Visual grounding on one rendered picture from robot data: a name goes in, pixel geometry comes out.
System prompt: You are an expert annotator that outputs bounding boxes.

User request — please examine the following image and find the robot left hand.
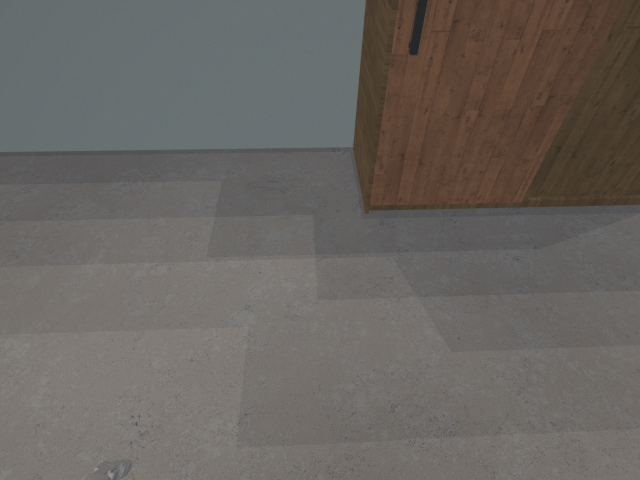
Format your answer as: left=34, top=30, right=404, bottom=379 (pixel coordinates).
left=81, top=459, right=132, bottom=480

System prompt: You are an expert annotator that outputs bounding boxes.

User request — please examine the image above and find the wardrobe door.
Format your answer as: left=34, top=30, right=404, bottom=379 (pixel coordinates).
left=524, top=0, right=640, bottom=197
left=370, top=0, right=626, bottom=206

